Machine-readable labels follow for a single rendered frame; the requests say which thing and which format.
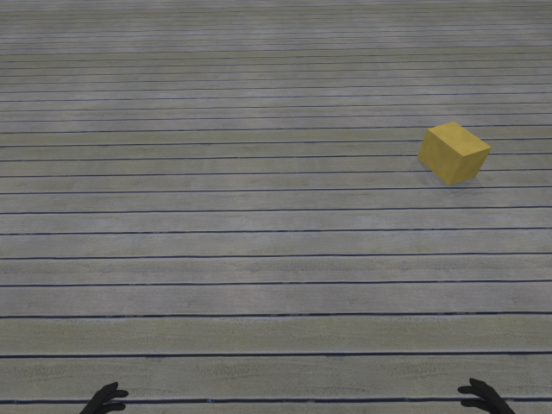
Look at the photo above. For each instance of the robot left hand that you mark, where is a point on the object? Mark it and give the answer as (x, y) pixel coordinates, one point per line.
(108, 392)

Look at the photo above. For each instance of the robot right hand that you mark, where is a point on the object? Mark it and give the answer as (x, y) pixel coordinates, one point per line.
(492, 402)

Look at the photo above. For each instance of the carton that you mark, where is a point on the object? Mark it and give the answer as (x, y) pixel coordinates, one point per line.
(452, 153)

